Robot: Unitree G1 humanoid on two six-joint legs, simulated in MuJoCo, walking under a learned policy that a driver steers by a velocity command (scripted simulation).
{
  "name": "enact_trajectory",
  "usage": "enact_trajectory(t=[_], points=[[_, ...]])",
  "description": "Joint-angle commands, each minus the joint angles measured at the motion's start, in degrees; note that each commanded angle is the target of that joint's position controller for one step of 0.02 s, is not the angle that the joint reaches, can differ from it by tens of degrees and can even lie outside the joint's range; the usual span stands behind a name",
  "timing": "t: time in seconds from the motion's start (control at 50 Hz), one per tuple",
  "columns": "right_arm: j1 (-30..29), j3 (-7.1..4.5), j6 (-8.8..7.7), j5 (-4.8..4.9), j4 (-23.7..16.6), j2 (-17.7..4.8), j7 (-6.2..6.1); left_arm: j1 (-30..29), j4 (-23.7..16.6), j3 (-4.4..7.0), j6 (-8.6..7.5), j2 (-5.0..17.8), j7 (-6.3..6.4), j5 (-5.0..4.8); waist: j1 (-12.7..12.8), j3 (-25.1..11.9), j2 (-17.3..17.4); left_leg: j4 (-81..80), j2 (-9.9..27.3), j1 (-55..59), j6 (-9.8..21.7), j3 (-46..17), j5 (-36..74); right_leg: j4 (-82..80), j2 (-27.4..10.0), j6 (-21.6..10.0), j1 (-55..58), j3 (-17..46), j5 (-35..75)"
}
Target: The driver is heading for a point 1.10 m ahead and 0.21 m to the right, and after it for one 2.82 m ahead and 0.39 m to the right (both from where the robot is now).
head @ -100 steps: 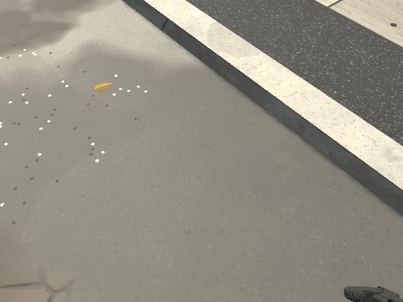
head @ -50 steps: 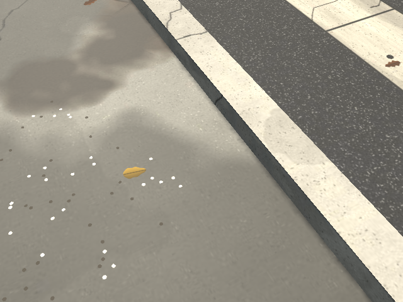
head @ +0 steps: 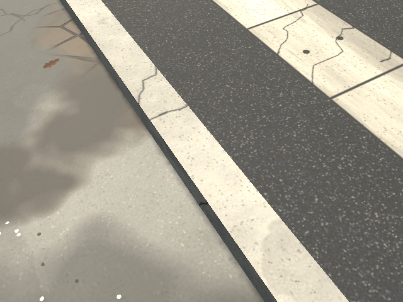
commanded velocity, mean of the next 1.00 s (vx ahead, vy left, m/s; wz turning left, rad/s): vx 0.26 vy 0.00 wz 0.00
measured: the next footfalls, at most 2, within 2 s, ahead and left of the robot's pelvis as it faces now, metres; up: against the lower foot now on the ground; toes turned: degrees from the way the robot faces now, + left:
left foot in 0.12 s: +0.22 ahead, +0.12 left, +0.00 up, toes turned +5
right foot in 0.58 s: +0.41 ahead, -0.05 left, +0.00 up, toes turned -3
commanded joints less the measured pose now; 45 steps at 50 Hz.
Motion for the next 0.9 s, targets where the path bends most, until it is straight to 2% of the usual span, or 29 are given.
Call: enact_trajectory(t=[0.02, 0.06, 0.08, 0.1, 0.12, 0.14, 0.16, 0.18, 0.2, 0.22, 0.24, 0.3, 0.34, 0.38, 0.44, 0.5, 0.54, 0.56, 0.58, 0.6, 0.62, 0.64, 0.66, 0.68, 0.72, 0.78, 0.86, 0.88, 0.9], points=[[-5.72, -0.65, -0.96, 0.19, -4.97, -4.39, -0.19, 1.69, -1.61, 1.52, -0.17, 8.85, 0.62, 0.25, -0.08, 2.44, -7.26, -4.59, -1.35, 2.19, 1.14, 0.94, -1.28, -3.05, -16.84, -7.11, 0.33, 7.25, 17.95], [-4.39, -0.97, -1.49, 0.01, -5.15, -5.06, -0.37, 1.61, -1.38, 1.74, 0.18, 9.52, 0.99, 0.47, -0.92, 2.06, -7.81, -6.92, -2.62, 4.75, 2.74, 1.4, -6.17, 0.74, -17.9, -6.38, 3.21, 7.27, 23.59], [-1.39, -1.27, -1.87, -0.12, -4.41, -5.41, -0.59, 1.07, -1.39, 1.8, 0.34, 9.77, 1.07, 0.56, -2.38, 0.94, -7.7, -8.81, -4.04, 8.94, 3.73, 2.17, -8.24, 4.93, -17.68, -5.8, 3.53, 6.7, 29.53], [5.62, -1.71, -2.51, -0.4, -2.08, -5.64, -0.92, 0.38, -1.38, 1.63, 0.6, 9.41, 0.99, 0.44, -5.72, -2.05, -5.86, -13.7, -5.87, 17.83, 4.97, 3.24, -6.55, 13.81, -15.51, -4.76, 2.32, 4.57, 35.4], [16.06, -2.73, -3.29, -1.3, 1.11, -8.55, -1.54, 0.41, -2.33, 0.89, 0.54, 7.52, 0.94, 0.34, -9.16, -8.49, -2.22, -14.37, -1.97, 32.42, 7.22, -1.51, -6.32, 26.75, -12.36, -3.36, -4.89, 2.25, 30.7], [23.29, -4.68, -3.41, -1.82, 2.24, -16.1, -2.06, 3.76, -4.82, -0.33, 0.24, 2.84, 0.57, -1.47, -9.17, -14.92, 11.5, -18.82, 13.53, 48.59, 13.05, -25.01, -10.8, 46.95, -3.84, -0.39, -24.08, -2.77, 7.01], [21.8, -4.84, -2.43, 0.04, 2.77, -15.83, -1.62, 3.43, -4.13, 0.86, 0.35, 6.76, 0.91, -0.33, -8.28, -15.05, 11.25, -24.15, 16.93, 48.91, 15.16, -36.9, -9.45, 55.91, -0.09, -0.94, -33.16, 2.85, -18.09], [16.21, -3.88, -2.11, 0.83, 1.59, -12.11, -1.43, 0.2, -4.18, 1.47, 0.66, 7.97, 0.91, 0.15, -6.19, -7.98, 3.97, -23.42, 14.69, 42.56, 14.23, -28.77, -11.67, 59.49, -4.08, -1.92, -35.67, 6.26, -14.89], [12.04, -2.81, -2.24, 0.83, 0.79, -8.01, -1.27, -2.0, -4.49, 1.17, 0.46, 6.59, 0.45, -0.08, -4.96, -3.61, 0.54, -25.25, 12.24, 35.77, 13.2, -22.85, -10.01, 57.69, -6.25, -1.98, -35.06, 6.29, -10.24], [9.97, -2.15, -2.47, 0.78, 0.8, -5.87, -1.38, -2.96, -4.47, 1.05, 0.69, 5.31, 0.22, -0.14, -3.54, -0.89, 0.39, -27.4, 9.49, 31.17, 11.26, -17.79, -8.39, 54.11, -8.13, -1.8, -33.23, 6.0, -7.34], [9.3, -1.65, -2.79, 0.96, 1.46, -4.52, -1.62, -2.87, -4.36, 0.93, 1.34, 4.85, 0.01, 0.64, -2.32, 0.37, 1.7, -28.76, 7.38, 28.21, 9.91, -14.21, -5.02, 51.55, -9.1, -1.04, -31.06, 5.7, -5.59], [12.45, -1.59, -3.91, 1.14, 3.48, -5.39, -1.8, -3.33, -4.24, 0.79, 2.6, 4.02, -0.59, 1.07, -1.51, -0.61, 1.4, -29.61, 5.79, 27.92, 10.76, -9.14, 5.36, 49.42, -9.16, 0.85, -29.92, 3.8, -2.39], [13.59, -1.43, -4.13, 1.22, 4.42, -5.83, -1.95, -5.86, -4.94, 0.63, 2.95, 3.52, -0.47, 1.07, -1.3, 0.86, 0.44, -28.68, 5.62, 28.11, 11.54, -5.77, 20.06, 46.39, -9.22, 2.28, -31.51, 2.35, -0.77], [14.44, -0.88, -3.85, 0.91, 5.34, -4.97, -2.08, -7.13, -5.22, -0.06, 3.06, 1.99, -0.07, 0.81, -1.22, 0.62, 1.08, -26.31, 4.1, 27.59, 11.02, -1.39, 31.82, 41.1, -8.32, 3.07, -29.22, 0.51, 0.94], [15.92, -0.2, -3.24, 0.35, 6.43, -4.08, -2.22, -9.41, -5.23, -0.72, 2.98, 1.42, 0.79, -0.05, -2.63, -0.65, 3.9, -23.38, 2.88, 27.95, 10.07, 1.08, 38.29, 33.31, -5.89, 2.53, -23.9, -2.0, 3.69], [16.7, -0.21, -2.52, 0.48, 7.49, -4.7, -2.75, -9.13, -4.55, -0.6, 2.52, 2.46, 1.92, -0.02, -3.02, -0.69, 3.39, -18.79, 4.14, 30.92, 9.76, -0.3, 40.79, 27.4, -4.44, 0.79, -21.07, -1.67, 3.74], [14.23, -0.37, -2.13, 1.0, 7.23, -5.12, -3.33, -2.69, -1.97, -0.16, 1.81, 2.8, 2.47, 0.18, 0.12, -1.4, 3.1, -11.76, 3.82, 31.57, 8.09, -1.19, 41.8, 18.86, -3.24, -0.56, -14.36, -1.1, 6.46], [13.15, -0.49, -1.98, 1.79, 7.23, -5.22, -3.37, 2.03, -0.2, 0.15, 1.11, 3.25, 2.67, 0.44, 2.64, -2.22, 0.6, -5.61, 2.1, 30.35, 6.26, -0.74, 35.47, 10.29, -3.71, -1.02, -8.28, -0.47, 15.59], [15.22, -0.14, -2.28, 2.27, 6.47, -3.77, -3.33, 6.08, 0.74, 1.05, 0.32, 7.85, 2.94, 1.17, 2.13, -5.52, -5.44, 3.49, -0.93, 23.91, 3.58, 0.47, 16.27, 11.0, -12.73, -2.27, 1.14, 7.97, 41.9], [23.56, 0.92, -1.22, 3.71, 8.01, 1.91, -3.2, 4.65, -0.19, 0.98, 0.39, 9.43, 2.6, 0.75, -2.42, -11.07, -15.14, 16.19, -8.63, 19.82, 1.89, 1.04, -28.19, 12.96, -26.85, -11.69, 5.26, 21.51, 68.59], [25.46, 0.26, 0.62, 2.5, 10.35, 0.14, -3.68, 1.58, -1.0, 0.59, 0.8, 7.72, 1.92, -1.2, -2.81, -11.62, -11.03, 19.9, -7.98, 20.83, 1.65, -4.15, -33.7, 12.21, -27.56, -15.23, -0.99, 22.84, 60.68], [22.28, -0.03, 1.51, 1.14, 10.06, -0.12, -3.62, -2.38, -1.77, 0.04, 1.32, 5.38, 1.95, -1.37, -3.27, -6.05, -9.27, 22.47, -7.4, 18.55, 1.07, -4.75, -33.28, 8.82, -25.49, -15.16, -6.58, 20.99, 46.38], [18.94, -0.14, 2.0, 0.02, 9.65, 0.13, -3.45, -5.41, -2.26, -0.76, 1.93, 3.16, 2.32, -0.95, -3.97, -2.32, -7.77, 21.6, -6.54, 17.95, 0.77, -5.1, -31.36, 5.94, -22.52, -13.02, -11.07, 18.46, 33.76], [17.03, -0.42, 2.54, -0.2, 9.48, -0.22, -3.32, -7.27, -2.58, -1.41, 2.34, 1.74, 2.91, -0.47, -4.82, -0.06, -8.24, 18.49, -5.54, 18.88, 0.21, -5.34, -29.13, 4.05, -20.09, -10.85, -14.51, 15.48, 27.9], [17.59, -0.08, 3.57, 0.07, 10.51, 1.15, -3.33, -8.02, -2.27, -1.76, 2.68, 1.82, 3.51, -0.1, -6.03, -0.26, -9.18, 10.27, -5.34, 22.58, -1.18, -3.73, -26.34, 3.53, -16.53, -7.52, -16.22, 10.81, 24.66], [17.57, 0.1, 4.51, 0.95, 12.02, 1.85, -4.34, -5.01, -1.05, -1.44, 2.72, 3.67, 3.4, -0.23, -4.86, -3.53, -8.23, 1.59, -5.72, 24.13, -2.36, -2.03, -24.2, 4.16, -16.13, -6.08, -11.84, 11.65, 20.07], [16.81, 0.42, 4.65, 0.72, 13.16, 2.3, -4.46, -7.38, -1.32, -1.27, 4.15, 3.79, 3.36, -0.83, -5.23, -1.56, -8.1, -11.35, -4.58, 27.83, -1.73, -0.64, -12.45, 1.99, -14.64, -3.09, -15.9, 12.6, -3.21], [12.12, -0.65, 4.85, 1.93, 11.55, -0.85, -4.7, -10.51, -2.27, -0.45, 4.28, 5.31, 2.65, -1.54, -5.01, 1.54, -6.98, -14.55, -1.67, 25.85, -1.5, -3.66, -7.73, 2.78, -12.37, -0.89, -18.14, 12.14, -13.76], [11.79, -0.69, 4.84, 1.6, 11.05, -2.08, -4.89, -9.68, -2.05, 0.02, 4.29, 5.65, 2.36, -1.26, -3.68, 2.21, -6.34, -14.12, -2.01, 25.81, -1.14, -2.66, -9.4, 1.96, -11.47, -0.17, -19.92, 11.77, -17.28]])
